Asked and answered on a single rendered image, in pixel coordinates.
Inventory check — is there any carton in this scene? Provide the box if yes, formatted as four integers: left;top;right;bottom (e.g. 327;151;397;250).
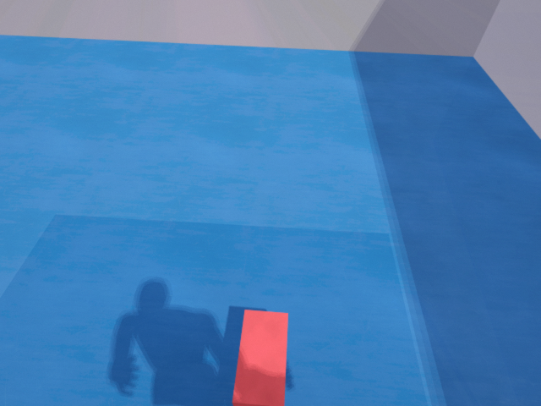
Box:
232;310;288;406

